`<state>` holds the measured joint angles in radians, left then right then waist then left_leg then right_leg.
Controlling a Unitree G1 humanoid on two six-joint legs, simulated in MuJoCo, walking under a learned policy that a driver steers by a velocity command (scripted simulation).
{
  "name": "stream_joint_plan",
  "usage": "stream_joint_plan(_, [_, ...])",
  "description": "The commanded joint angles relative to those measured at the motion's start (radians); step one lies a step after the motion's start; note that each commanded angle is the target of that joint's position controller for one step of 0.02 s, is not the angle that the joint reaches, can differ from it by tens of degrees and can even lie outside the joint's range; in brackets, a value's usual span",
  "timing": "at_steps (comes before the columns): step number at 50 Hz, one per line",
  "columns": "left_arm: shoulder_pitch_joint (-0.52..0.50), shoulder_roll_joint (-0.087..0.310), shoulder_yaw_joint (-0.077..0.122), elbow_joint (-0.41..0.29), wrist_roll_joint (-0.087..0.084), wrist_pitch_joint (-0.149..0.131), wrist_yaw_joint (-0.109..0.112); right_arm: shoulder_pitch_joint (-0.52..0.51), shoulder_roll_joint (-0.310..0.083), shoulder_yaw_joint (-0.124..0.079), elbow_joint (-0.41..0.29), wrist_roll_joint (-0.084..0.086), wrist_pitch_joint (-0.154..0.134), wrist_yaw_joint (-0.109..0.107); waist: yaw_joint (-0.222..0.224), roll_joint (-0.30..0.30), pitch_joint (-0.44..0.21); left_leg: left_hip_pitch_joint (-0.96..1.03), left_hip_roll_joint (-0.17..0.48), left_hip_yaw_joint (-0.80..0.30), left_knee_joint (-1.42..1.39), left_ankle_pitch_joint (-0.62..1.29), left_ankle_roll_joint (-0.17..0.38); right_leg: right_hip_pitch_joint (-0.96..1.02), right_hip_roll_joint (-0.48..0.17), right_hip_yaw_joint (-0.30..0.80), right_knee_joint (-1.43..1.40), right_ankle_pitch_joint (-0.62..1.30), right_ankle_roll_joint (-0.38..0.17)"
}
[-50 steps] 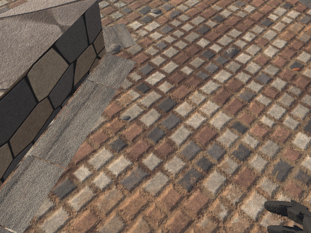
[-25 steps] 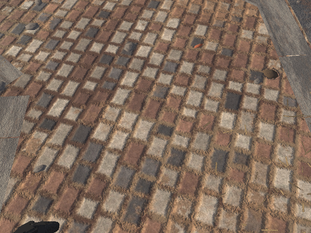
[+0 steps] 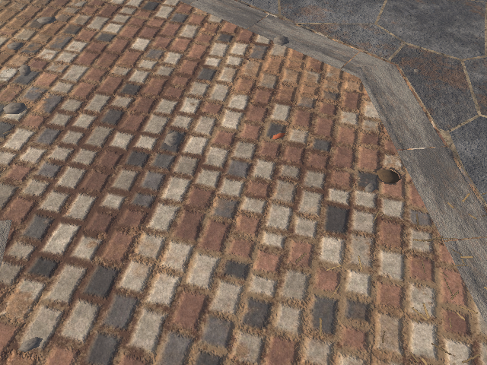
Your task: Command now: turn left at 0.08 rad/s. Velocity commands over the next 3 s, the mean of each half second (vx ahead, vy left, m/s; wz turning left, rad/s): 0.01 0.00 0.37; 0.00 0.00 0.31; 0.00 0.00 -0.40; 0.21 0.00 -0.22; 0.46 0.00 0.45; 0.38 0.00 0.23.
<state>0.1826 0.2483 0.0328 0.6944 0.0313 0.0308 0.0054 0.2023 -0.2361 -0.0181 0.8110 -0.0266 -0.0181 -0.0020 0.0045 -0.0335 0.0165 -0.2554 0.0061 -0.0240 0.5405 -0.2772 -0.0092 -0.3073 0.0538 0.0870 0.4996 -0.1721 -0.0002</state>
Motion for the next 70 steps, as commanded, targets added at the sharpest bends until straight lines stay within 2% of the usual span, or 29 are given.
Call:
stream_joint_plan(1, [-0.006,0.108,0.036,-0.047,-0.001,-0.015,0.007,-0.052,-0.142,-0.024,-0.059,0.014,-0.022,-0.002,0.021,0.12,0.005,-0.124,0.089,-0.131,-0.193,-0.077,0.042,0.131,-0.059,0.035,-0.044,-0.03,-0.02])
stream_joint_plan(5, [-0.016,0.123,0.052,-0.041,-0.008,-0.029,0.028,-0.056,-0.208,-0.049,-0.086,0.035,-0.008,-0.013,0.003,0.102,-0.023,-0.072,0.103,-0.2,-0.137,0.145,0.095,0.105,-0.05,-0.019,0.01,0.034,-0.003])
stream_joint_plan(11, [0.012,0.124,0.076,-0.046,-0.02,-0.026,0.039,-0.063,-0.201,-0.068,-0.136,0.046,0.023,-0.019,0.001,0.072,-0.069,-0.108,0.074,-0.261,-0.041,0.242,0.12,0.134,-0.073,-0.047,0.047,0.071,-0.022])
stream_joint_plan(13, [0.044,0.148,0.088,-0.044,-0.019,-0.022,0.041,-0.069,-0.18,-0.067,-0.155,0.047,0.029,-0.017,0.011,-0.008,-0.085,-0.192,0.02,-0.2,0.056,0.169,0.078,0.201,-0.152,0.02,-0.013,0.097,-0.073])
stream_joint_plan(15, [0.064,0.186,0.095,-0.044,-0.012,-0.023,0.046,-0.045,-0.149,-0.063,-0.164,0.045,0.034,-0.01,0.011,-0.186,-0.11,-0.295,-0.053,-0.047,0.316,-0.155,0.009,0.261,-0.394,0.241,-0.127,0.273,-0.227])
stream_joint_plan(16, [0.06,0.175,0.088,-0.058,-0.008,-0.03,0.051,-0.06,-0.181,-0.077,-0.169,0.04,0.039,-0.006,0.029,-0.183,-0.115,-0.344,-0.021,-0.036,0.539,-0.359,-0.016,0.255,-0.493,0.309,-0.152,0.379,-0.305])
stream_joint_plan(17, [0.035,0.171,0.081,-0.068,-0.008,-0.037,0.054,-0.059,-0.197,-0.089,-0.169,0.044,0.046,-0.003,0.016,-0.097,-0.102,-0.359,0.007,-0.056,0.65,-0.367,-0.028,0.225,-0.495,0.277,-0.154,0.399,-0.313])
stream_joint_plan(18, [-0.022,0.177,0.082,-0.073,-0.018,-0.04,0.055,-0.048,-0.174,-0.085,-0.167,0.051,0.056,-0.003,-0.012,-0.055,-0.077,-0.351,0.041,-0.062,0.607,-0.316,-0.033,0.196,-0.445,0.189,-0.155,0.337,-0.264])
stream_joint_plan(21, [-0.085,0.214,0.094,-0.065,-0.025,-0.03,0.052,-0.056,-0.127,-0.064,-0.175,0.048,0.068,0.007,-0.01,-0.099,-0.066,-0.204,0.053,0.021,0.396,-0.185,-0.042,0.115,-0.337,-0.017,-0.148,0.335,-0.188])
stream_joint_plan(25, [-0.066,0.209,0.094,-0.041,-0.054,-0.013,0.042,0.024,-0.155,-0.083,-0.172,0.048,0.071,0.03,-0.033,-0.102,-0.122,-0.003,-0.008,0.116,0.054,0.031,0.003,0.119,-0.332,-0.108,-0.035,0.243,-0.14])
stream_joint_plan(26, [-0.021,0.178,0.087,-0.019,-0.057,-0.013,0.038,0.059,-0.176,-0.095,-0.162,0.041,0.072,0.024,-0.035,-0.043,-0.111,0.082,-0.029,0.087,-0.047,0.102,0.035,0.053,-0.299,-0.157,0.062,0.111,-0.082])
stream_joint_plan(27, [0.022,0.125,0.073,-0.016,-0.025,-0.01,0.031,0.074,-0.275,-0.121,-0.177,0.038,0.069,0.007,-0.012,0.203,-0.075,0.2,0.129,-0.181,-0.143,0.382,0.111,-0.164,-0.201,-0.25,0.31,-0.193,0.016])
stream_joint_plan(28, [-0.066,0.102,0.058,-0.087,0.007,-0.015,0.035,0.061,-0.369,-0.13,-0.227,0.009,0.053,0.005,-0.025,0.387,-0.069,0.196,0.371,-0.553,-0.184,0.63,0.326,-0.402,-0.056,-0.169,0.554,-0.533,0.08])
stream_joint_plan(29, [-0.133,0.147,0.07,-0.098,-0.015,-0.021,0.042,0.087,-0.337,-0.123,-0.225,-0.02,0.028,0.014,-0.087,0.257,-0.143,0.169,0.384,-0.568,-0.217,0.524,0.396,-0.4,-0.058,-0.03,0.697,-0.532,0.069])
stream_joint_plan(31, [-0.108,0.166,0.084,-0.064,-0.028,-0.018,0.054,-0.007,-0.276,-0.107,-0.224,0.013,0.007,0.004,-0.021,0.147,-0.078,0.136,0.265,-0.406,-0.2,0.342,0.274,-0.416,-0.093,0.001,0.691,-0.342,0.05])
stream_joint_plan(33, [-0.074,0.17,0.089,-0.037,-0.019,-0.014,0.059,-0.061,-0.224,-0.085,-0.234,0.035,0.017,-0.014,0.007,0.149,-0.089,0.094,0.211,-0.324,-0.186,0.403,0.227,-0.349,-0.089,-0.005,0.674,-0.232,0.067])
stream_joint_plan(39, [-0.089,0.105,0.06,-0.023,-0.033,-0.016,0.04,-0.021,-0.186,-0.07,-0.222,0.023,0.024,-0.034,-0.018,0.15,-0.114,0.139,0.177,-0.269,-0.189,0.36,0.225,-0.243,-0.087,-0.019,0.432,-0.141,0.092])
stream_joint_plan(43, [-0.099,0.118,0.056,-0.02,-0.037,-0.021,0.028,-0.027,-0.193,-0.069,-0.212,0.015,0.031,-0.023,-0.039,0.175,-0.068,0.068,0.178,-0.299,-0.198,0.249,0.246,-0.118,-0.088,-0.035,0.266,-0.191,0.085])
stream_joint_plan(46, [-0.053,0.095,0.044,0.01,-0.038,-0.03,0.015,-0.053,-0.127,-0.04,-0.187,0.01,0.027,-0.012,-0.019,0.155,-0.072,0.038,0.168,-0.276,-0.183,0.227,0.228,0.026,-0.098,-0.051,0.078,-0.123,0.068])
stream_joint_plan(48, [-0.038,0.105,0.038,0.019,-0.023,-0.039,0.007,-0.021,-0.116,-0.033,-0.155,0.008,0.015,-0.006,-0.001,0.11,-0.061,0.001,0.124,-0.236,-0.166,0.19,0.16,0.16,-0.103,-0.035,-0.113,0.111,0.038])
stream_joint_plan(49, [-0.04,0.164,0.046,0.004,-0.017,-0.04,0.011,-0.001,-0.126,-0.035,-0.152,-0.007,0.005,-0.006,-0.023,0.052,-0.072,-0.007,0.077,-0.197,-0.12,0.121,0.112,0.192,-0.172,0.044,-0.092,0.297,0.013])
stream_joint_plan(50, [-0.065,0.238,0.065,0.004,-0.029,-0.039,0.012,0.041,-0.152,-0.047,-0.154,-0.012,-0.003,-0.005,-0.082,-0.066,-0.071,-0.005,0.0,-0.122,-0.102,0.069,0.077,0.161,-0.189,0.069,-0.033,0.338,-0.036])
stream_joint_plan(51, [-0.076,0.219,0.068,0.0,-0.043,-0.038,0.007,-0.006,-0.164,-0.051,-0.157,-0.012,-0.002,-0.014,-0.046,-0.099,-0.068,0.041,-0.032,-0.063,-0.066,0.061,0.044,0.084,-0.183,0.097,-0.06,0.219,-0.071])
stream_joint_plan(55, [-0.077,0.19,0.062,-0.012,-0.046,-0.045,0.009,-0.038,-0.151,-0.069,-0.178,0.006,0.029,-0.037,-0.034,-0.103,-0.054,0.073,-0.026,-0.022,-0.003,0.096,0.052,-0.004,-0.182,0.174,-0.065,0.15,-0.084])
stream_joint_plan(58, [-0.071,0.177,0.061,-0.033,-0.051,-0.036,0.017,-0.013,-0.144,-0.083,-0.185,0.01,0.035,-0.035,-0.031,-0.023,-0.062,0.107,0.019,-0.05,-0.044,0.107,0.088,-0.075,-0.13,0.152,0.018,0.083,-0.059])
stream_joint_plan(61, [-0.033,0.145,0.056,-0.05,-0.045,-0.02,0.014,0.002,-0.188,-0.1,-0.19,0.009,0.032,-0.034,-0.012,0.197,-0.068,0.156,0.288,-0.284,-0.179,0.298,0.25,-0.196,-0.04,-0.014,0.296,-0.211,0.018])
stream_joint_plan(63, [-0.057,0.181,0.075,-0.063,-0.048,-0.008,0.006,-0.009,-0.174,-0.09,-0.208,0.004,0.015,-0.04,-0.027,0.144,-0.06,0.155,0.408,-0.349,-0.196,0.497,0.345,-0.284,-0.087,-0.007,0.603,-0.456,0.042])
stream_joint_plan(65, [-0.06,0.145,0.067,-0.064,-0.056,0.007,0.002,-0.061,-0.198,-0.098,-0.208,0.018,0.008,-0.04,-0.006,0.097,-0.032,0.15,0.349,-0.22,-0.195,0.481,0.288,-0.298,-0.129,-0.011,0.557,-0.378,0.053])
stream_joint_plan(70, [-0.06,0.13,0.055,-0.092,-0.063,0.012,-0.027,-0.051,-0.228,-0.111,-0.191,0.03,0.033,-0.037,-0.029,0.179,-0.091,0.149,0.269,-0.011,-0.137,0.519,0.224,-0.094,-0.084,-0.14,0.268,-0.231,0.051])
